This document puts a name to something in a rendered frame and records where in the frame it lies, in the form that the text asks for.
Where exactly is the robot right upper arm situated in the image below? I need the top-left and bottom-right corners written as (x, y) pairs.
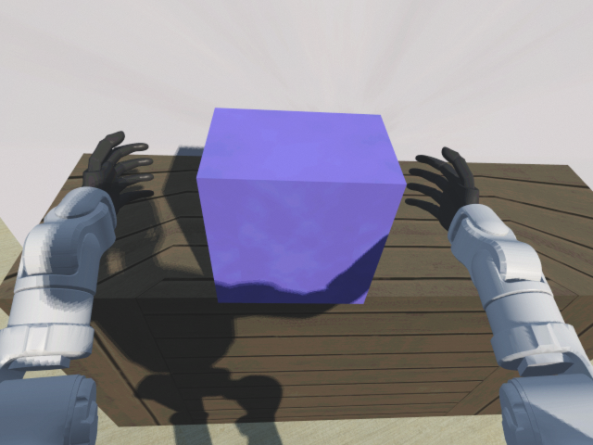
top-left (499, 374), bottom-right (593, 445)

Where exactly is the robot right hand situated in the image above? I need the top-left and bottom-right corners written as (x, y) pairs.
top-left (405, 146), bottom-right (479, 231)

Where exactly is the robot left upper arm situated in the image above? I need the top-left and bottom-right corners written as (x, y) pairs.
top-left (0, 375), bottom-right (98, 445)

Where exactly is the carton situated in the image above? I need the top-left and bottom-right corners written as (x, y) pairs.
top-left (196, 108), bottom-right (407, 304)

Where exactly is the pedestal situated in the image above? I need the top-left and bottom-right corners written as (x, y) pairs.
top-left (0, 153), bottom-right (593, 427)

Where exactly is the left robot forearm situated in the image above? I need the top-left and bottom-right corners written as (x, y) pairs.
top-left (0, 186), bottom-right (117, 383)

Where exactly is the right robot forearm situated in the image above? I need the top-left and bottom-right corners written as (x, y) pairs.
top-left (448, 204), bottom-right (593, 380)

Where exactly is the robot left hand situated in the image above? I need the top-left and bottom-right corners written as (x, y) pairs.
top-left (82, 131), bottom-right (154, 215)

